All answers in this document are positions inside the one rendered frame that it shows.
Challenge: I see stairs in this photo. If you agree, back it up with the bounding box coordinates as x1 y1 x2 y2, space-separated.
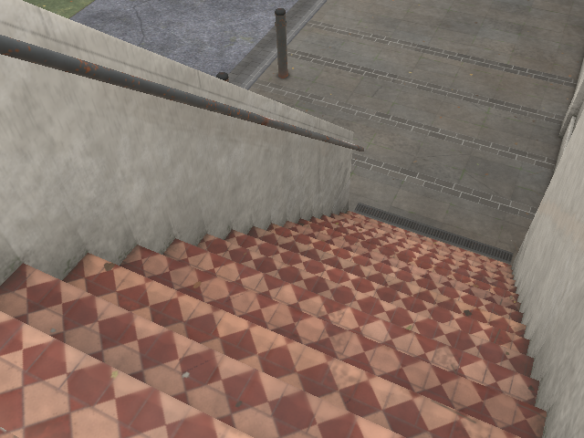
0 211 547 438

